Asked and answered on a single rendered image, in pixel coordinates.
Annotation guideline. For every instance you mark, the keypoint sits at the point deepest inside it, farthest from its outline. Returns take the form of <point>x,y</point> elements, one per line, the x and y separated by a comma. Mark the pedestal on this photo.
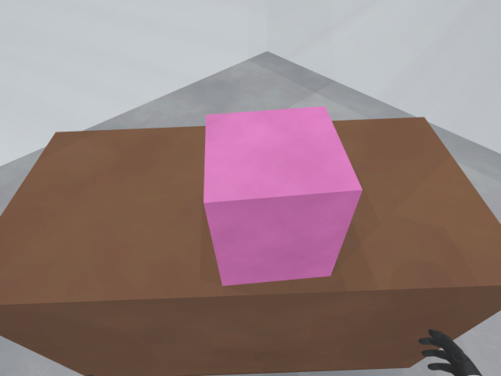
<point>107,265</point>

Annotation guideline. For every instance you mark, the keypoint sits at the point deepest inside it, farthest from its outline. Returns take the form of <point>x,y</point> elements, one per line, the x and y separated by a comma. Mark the right robot hand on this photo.
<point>460,364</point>

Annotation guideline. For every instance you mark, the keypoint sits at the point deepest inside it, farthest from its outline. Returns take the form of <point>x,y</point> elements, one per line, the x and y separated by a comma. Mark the carton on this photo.
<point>279,194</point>

